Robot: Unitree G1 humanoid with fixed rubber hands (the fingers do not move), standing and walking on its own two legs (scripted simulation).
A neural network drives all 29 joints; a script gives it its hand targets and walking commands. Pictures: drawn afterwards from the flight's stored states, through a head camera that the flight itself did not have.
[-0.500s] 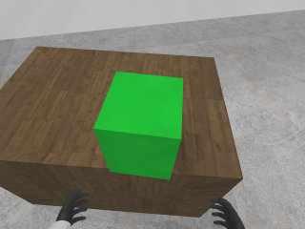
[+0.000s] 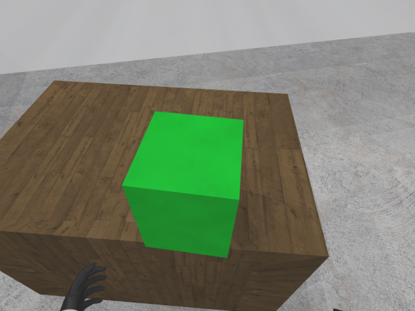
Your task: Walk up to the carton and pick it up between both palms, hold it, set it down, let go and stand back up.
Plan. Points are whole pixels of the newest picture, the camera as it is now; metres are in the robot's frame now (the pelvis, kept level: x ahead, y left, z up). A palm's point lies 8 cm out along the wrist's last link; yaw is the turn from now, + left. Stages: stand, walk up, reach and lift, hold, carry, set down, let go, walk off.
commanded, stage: stand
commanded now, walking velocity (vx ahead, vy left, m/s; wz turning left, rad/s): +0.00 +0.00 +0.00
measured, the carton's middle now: (192, 186) +0.40 +0.00 +0.00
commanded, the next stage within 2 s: none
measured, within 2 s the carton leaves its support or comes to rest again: neither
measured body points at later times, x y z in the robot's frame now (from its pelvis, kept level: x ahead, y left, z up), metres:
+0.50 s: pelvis +0.00 +0.00 +0.00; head -0.01 +0.00 +0.45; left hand +0.19 +0.25 -0.08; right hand +0.06 -0.29 -0.12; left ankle -0.02 +0.14 -0.73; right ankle +0.01 -0.13 -0.73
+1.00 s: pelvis -0.01 +0.00 +0.00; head -0.02 +0.00 +0.45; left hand +0.17 +0.25 -0.09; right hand +0.03 -0.29 -0.13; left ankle -0.02 +0.14 -0.73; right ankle +0.01 -0.13 -0.73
